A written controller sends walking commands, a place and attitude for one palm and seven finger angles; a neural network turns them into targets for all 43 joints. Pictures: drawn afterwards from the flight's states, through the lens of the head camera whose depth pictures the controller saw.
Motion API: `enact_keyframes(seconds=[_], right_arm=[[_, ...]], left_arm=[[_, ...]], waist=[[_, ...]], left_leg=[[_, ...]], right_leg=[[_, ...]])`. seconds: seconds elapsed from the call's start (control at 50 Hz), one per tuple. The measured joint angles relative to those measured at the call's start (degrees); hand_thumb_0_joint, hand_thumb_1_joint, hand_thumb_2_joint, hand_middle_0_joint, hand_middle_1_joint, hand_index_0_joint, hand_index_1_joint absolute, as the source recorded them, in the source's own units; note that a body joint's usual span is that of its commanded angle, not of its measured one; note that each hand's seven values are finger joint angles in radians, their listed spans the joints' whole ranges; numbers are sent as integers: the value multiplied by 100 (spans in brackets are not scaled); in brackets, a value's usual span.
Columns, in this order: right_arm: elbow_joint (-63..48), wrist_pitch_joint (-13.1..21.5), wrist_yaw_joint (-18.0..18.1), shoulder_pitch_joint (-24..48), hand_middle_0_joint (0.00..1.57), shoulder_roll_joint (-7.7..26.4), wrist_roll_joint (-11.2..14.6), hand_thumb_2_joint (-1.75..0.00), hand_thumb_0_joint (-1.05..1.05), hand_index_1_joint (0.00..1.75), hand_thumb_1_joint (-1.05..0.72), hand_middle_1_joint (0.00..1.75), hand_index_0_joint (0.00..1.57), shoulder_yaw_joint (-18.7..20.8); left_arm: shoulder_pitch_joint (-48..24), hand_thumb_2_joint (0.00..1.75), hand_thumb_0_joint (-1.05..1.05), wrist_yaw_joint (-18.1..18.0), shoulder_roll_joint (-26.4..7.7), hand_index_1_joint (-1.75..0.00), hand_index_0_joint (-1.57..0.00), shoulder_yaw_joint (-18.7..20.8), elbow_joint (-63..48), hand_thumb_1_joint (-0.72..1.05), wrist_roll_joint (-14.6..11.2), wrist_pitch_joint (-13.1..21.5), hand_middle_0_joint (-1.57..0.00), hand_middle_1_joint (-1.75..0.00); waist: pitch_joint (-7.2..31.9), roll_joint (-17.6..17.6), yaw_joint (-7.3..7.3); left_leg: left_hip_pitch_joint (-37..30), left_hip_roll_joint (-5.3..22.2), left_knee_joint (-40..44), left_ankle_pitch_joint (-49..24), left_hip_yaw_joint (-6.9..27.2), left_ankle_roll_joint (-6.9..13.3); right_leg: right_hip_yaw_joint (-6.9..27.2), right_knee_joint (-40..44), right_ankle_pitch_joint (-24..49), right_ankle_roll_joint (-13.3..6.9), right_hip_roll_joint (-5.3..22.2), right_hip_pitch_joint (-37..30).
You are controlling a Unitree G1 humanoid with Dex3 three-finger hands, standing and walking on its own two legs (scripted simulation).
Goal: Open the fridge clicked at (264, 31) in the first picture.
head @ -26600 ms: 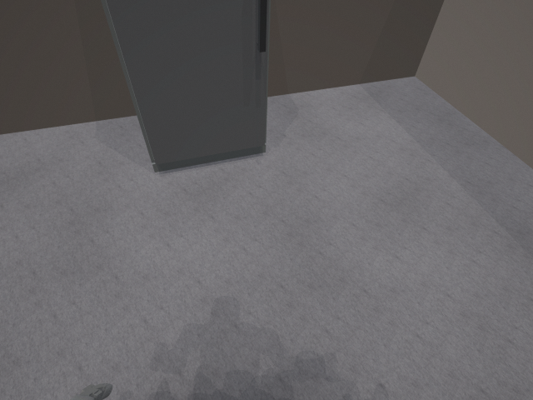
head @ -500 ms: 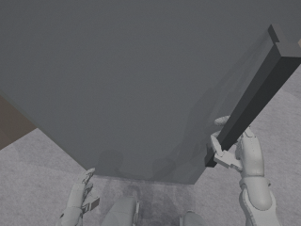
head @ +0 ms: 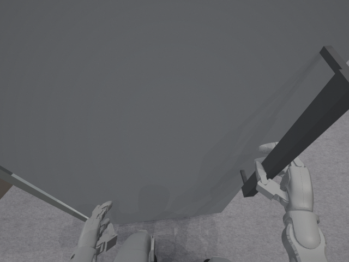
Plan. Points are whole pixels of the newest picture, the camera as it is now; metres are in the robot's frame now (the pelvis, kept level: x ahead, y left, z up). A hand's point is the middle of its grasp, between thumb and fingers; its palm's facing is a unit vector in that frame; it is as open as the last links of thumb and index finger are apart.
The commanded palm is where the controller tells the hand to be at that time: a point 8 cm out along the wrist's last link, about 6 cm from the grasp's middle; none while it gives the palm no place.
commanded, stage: walk backward, drawing the door open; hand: right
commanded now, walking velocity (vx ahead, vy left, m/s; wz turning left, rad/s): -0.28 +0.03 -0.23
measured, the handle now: (273, 147) +0.33 -0.17 +0.09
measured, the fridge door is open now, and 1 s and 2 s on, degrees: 60 63 65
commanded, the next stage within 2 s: stop walking and hold the door back in 0.04 s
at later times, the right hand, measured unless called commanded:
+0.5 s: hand (266, 216) +0.21 -0.15 +0.06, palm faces +0.31 +0.93 -0.20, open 6.1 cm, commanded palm +0.20 -0.20 +0.06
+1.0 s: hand (264, 193) +0.25 -0.15 +0.06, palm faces +0.26 +0.95 -0.18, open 5.9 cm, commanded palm +0.21 -0.19 +0.06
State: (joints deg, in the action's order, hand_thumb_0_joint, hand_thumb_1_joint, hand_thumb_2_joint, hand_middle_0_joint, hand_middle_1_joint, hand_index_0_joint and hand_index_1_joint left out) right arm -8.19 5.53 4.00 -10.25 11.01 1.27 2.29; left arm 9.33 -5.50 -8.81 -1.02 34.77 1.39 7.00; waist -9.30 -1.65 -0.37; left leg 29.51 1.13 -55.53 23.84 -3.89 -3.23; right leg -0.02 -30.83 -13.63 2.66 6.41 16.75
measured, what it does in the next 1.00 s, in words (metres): walks backwards: left foot, then right foot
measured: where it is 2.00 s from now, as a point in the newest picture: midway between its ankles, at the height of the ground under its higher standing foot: outside the picture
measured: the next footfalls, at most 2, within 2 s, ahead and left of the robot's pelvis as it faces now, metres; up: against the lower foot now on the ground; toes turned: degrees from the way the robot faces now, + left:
left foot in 0.10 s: +0.08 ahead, +0.18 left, +0.00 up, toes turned +1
right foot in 0.46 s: -0.06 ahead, -0.05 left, +0.00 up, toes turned -14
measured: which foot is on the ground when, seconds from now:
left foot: up 0.00-0.08, down 0.10-0.46, up 0.48-0.68, down 0.70-1.00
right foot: down 0.00-0.10, up 0.12-0.44, down 0.46-1.00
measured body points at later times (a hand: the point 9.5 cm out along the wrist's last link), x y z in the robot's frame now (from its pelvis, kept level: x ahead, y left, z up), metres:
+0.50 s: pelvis -0.09 +0.07 -0.01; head -0.06 +0.07 +0.44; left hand +0.13 +0.29 -0.09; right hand +0.18 -0.20 +0.07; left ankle +0.02 +0.17 -0.73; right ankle -0.13 -0.02 -0.74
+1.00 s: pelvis -0.10 +0.06 -0.01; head -0.07 +0.06 +0.44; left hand +0.04 +0.31 -0.12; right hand +0.23 -0.20 +0.07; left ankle -0.05 +0.18 -0.73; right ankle -0.10 -0.04 -0.74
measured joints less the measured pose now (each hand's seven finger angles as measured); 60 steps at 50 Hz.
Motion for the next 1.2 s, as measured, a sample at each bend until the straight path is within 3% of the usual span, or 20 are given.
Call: enact_keyframes(seconds=[0.06, 0.1, 0.16, 0.2, 0.24, 0.36, 0.4, 0.46, 0.52, 0.58, 0.66, 0.7, 0.74, 0.82, 0.86, 0.9, 0.94, 1.0, 1.04, 1.2], right_arm=[[88, -114, 87, -119, 36, -8, 207, -79, 1, 140, -63, 121, 37, 130], [-14, -161, 144, -258, 37, 133, 200, -79, 0, 140, -62, 121, 38, 305], [102, -138, 194, -324, 38, 68, 159, -79, -1, 140, -61, 123, 37, 503], [275, -70, 194, -344, 38, 40, 198, -79, -1, 140, -61, 123, 38, 512], [563, 66, 185, -219, 37, 72, 185, -79, -1, 140, -61, 122, 39, 445], [1514, 178, 178, 646, 37, 176, 27, -79, -1, 140, -60, 125, 40, 135], [1779, 143, 192, 1014, 38, 183, -27, -79, 0, 140, -60, 128, 41, 38], [2117, 140, 188, 1527, 40, 160, -17, -80, 1, 140, -60, 132, 41, -53], [2674, 160, 239, 2045, 40, 174, 34, -79, 1, 140, -60, 133, 41, -103], [3361, 208, 197, 2491, 38, 105, 81, -78, 1, 140, -61, 128, 41, -122], [4001, 135, 86, 3110, 36, 99, 122, -77, 2, 140, -62, 125, 43, -127], [4186, 143, -8, 3311, 37, 213, 143, -77, 1, 140, -61, 125, 43, -43], [4314, 181, -27, 3431, 38, 264, 164, -78, 1, 140, -60, 125, 44, 167], [4405, 175, -4, 3533, 38, 228, 115, -78, 1, 140, -60, 125, 45, 431], [4354, 178, -13, 3506, 37, 224, 57, -78, 1, 140, -61, 125, 45, 486], [4223, 196, -21, 3403, 37, 223, 33, -78, 2, 140, -61, 127, 45, 492], [4061, 229, -18, 3270, 37, 241, 71, -77, 2, 140, -62, 129, 44, 473], [3881, 308, 18, 2985, 36, 229, 104, -77, 2, 140, -63, 131, 42, 430], [3652, 288, 19, 2797, 36, 247, 115, -77, 2, 140, -63, 132, 41, 411], [2987, 245, 111, 2162, 34, 179, 153, -76, 2, 140, -65, 132, 39, 396]], left_arm=[[156, 90, 1, 11, -32, -30, -21, -84, -153, 90, -78, -24, -21, -30], [216, 90, 1, 36, -6, -30, -21, -139, -208, 90, -119, -22, -21, -30], [-72, 90, 1, 70, -201, -30, -21, -51, 28, 90, -103, -93, -21, -30], [-122, 90, 1, 104, -325, -31, -23, -34, 170, 90, -80, -118, -21, -30], [-104, 90, 1, 27, -396, -32, -23, -7, 275, 90, -89, -121, -21, -30], [70, 90, 1, -140, -584, -31, -22, 2, 307, 90, -97, -203, -20, -30], [94, 90, 1, -127, -626, -31, -22, -3, 272, 90, -99, -231, -20, -30], [80, 90, 1, -83, -718, -31, -21, -9, 141, 90, -83, -272, -20, -30], [37, 90, 1, -61, -585, -30, -21, 7, 123, 90, -147, -322, -20, -30], [216, 90, 1, -39, -386, -30, -20, -44, 243, 90, -230, -300, -20, -30], [488, 90, 0, -1, -200, -30, -20, -230, 440, 90, -274, -299, -21, -30], [546, 90, 0, 8, -137, -30, -21, -309, 526, 90, -257, -297, -21, -30], [451, 90, 1, 8, -179, -30, -21, -293, 631, 90, -245, -314, -21, -30], [434, 90, 1, -19, -336, -30, -21, -123, 754, 90, -266, -291, -21, -30], [475, 90, 1, -47, -447, -30, -21, -93, 760, 90, -242, -273, -21, -30], [533, 90, 1, -66, -583, -30, -21, -57, 719, 90, -204, -245, -21, -30], [526, 90, 1, -75, -652, -30, -21, 26, 690, 90, -202, -251, -21, -30], [564, 90, 1, -65, -650, -30, -20, 90, 585, 90, -229, -290, -20, -30], [579, 90, 1, -38, -575, -30, -20, 59, 491, 90, -240, -291, -20, -30], [262, 90, 1, 35, -323, -30, -20, -82, 258, 90, -248, -328, -20, -30]], waist=[[149, -143, 99], [344, 41, 168], [366, -66, 131], [390, -46, 95], [379, 20, 93], [531, 238, 224], [603, 313, 271], [682, 258, 232], [486, 229, 193], [476, 5, 100], [445, -60, 273], [487, 41, 315], [401, -66, 182], [284, -49, -58], [267, 46, -125], [290, 78, -212], [265, 156, -241], [363, 139, -206], [408, 155, -200], [507, 59, -154]], left_leg=[[-640, 10, 1259, -243, 38, 16], [-1061, 172, 2217, -1012, 136, 86], [-797, 177, 1782, -929, 16, 330], [-859, 257, 1879, -865, -72, 394], [-988, 358, 2102, -999, -183, 387], [-1057, 553, 2578, -1408, -469, 444], [-951, 569, 2637, -1531, -516, 451], [-674, 504, 2462, -1533, -567, 394], [-400, 295, 1340, -480, -171, 227], [-342, -3, 468, -132, -60, 219], [-990, -113, 1589, -261, -170, 244], [-1341, -85, 2307, -401, -15, 354], [-1223, -133, 2197, -990, 6, 475], [-1192, -41, 2109, -920, 43, 484], [-1213, 29, 2151, -939, 112, 435], [-1209, 58, 2097, -904, 146, 359], [-1210, 105, 1975, -821, 245, 285], [-1233, 54, 1928, -461, 304, 273], [-1405, 34, 2235, -882, 252, 292], [-1476, -62, 2472, -853, 290, 327]], right_leg=[[227, 6, 64, 152, 119, 62], [264, -470, -310, 105, 9, 346], [484, -2599, -1471, -19, -340, 1104], [301, -3802, -1503, 18, -600, 1402], [45, -4146, -1412, 40, -759, 1395], [-375, -2322, -1301, -148, -862, 453], [-402, -1473, -1329, -248, -834, 50], [-358, 139, -853, -437, -738, -633], [-368, 124, -385, -514, -742, -616], [-157, 253, -253, -507, -617, -630], [-109, 40, -300, -389, -510, -511], [-207, -327, -490, -345, -562, -308], [-211, -767, -837, -335, -520, -123], [-160, -1793, -1381, -308, -638, 306], [-278, -1359, -1227, -317, -604, 216], [-361, -452, -627, -322, -543, -80], [-488, -231, -11, -356, -571, -213], [-615, -203, -272, -429, -538, -276], [-634, -173, -328, -418, -525, -283], [-687, 16, -303, -339, -438, -357]])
